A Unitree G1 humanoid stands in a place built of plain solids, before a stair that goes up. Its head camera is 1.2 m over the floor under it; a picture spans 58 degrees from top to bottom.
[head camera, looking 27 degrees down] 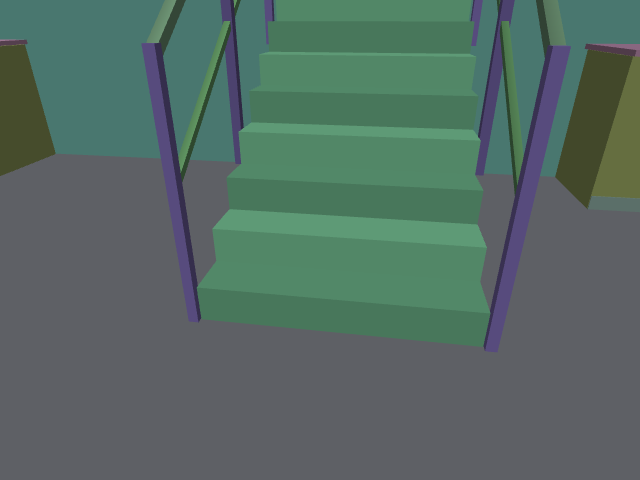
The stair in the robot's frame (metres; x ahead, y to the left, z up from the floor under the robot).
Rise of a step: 0.17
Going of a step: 0.23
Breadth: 1.22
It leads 9 degrees to the right of straight ahead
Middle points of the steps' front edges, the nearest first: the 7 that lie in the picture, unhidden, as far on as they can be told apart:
1.48 -0.07 0.17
1.71 -0.10 0.34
1.94 -0.14 0.51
2.17 -0.18 0.68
2.40 -0.21 0.85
2.63 -0.25 1.02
2.87 -0.28 1.19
